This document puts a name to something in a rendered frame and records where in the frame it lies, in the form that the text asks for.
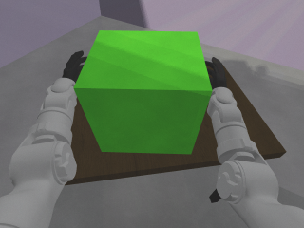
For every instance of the left robot forearm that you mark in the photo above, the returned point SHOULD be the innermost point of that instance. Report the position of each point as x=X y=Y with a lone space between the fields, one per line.
x=55 y=117

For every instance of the carton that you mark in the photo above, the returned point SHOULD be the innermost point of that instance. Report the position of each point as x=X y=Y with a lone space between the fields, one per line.
x=145 y=91

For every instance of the left robot upper arm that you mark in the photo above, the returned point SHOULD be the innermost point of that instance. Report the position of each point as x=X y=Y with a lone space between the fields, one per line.
x=39 y=173

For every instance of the right robot hand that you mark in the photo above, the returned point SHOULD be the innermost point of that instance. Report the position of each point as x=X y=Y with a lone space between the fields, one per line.
x=218 y=73

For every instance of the left robot hand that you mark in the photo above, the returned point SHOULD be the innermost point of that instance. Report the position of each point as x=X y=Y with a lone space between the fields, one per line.
x=73 y=67

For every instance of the right robot upper arm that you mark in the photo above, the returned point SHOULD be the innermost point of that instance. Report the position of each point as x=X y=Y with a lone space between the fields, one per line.
x=251 y=189

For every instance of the table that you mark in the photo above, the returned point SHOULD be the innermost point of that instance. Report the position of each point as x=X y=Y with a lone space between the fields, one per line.
x=95 y=165

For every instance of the right robot forearm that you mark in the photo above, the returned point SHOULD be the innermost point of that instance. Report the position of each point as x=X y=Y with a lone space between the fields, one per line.
x=230 y=130

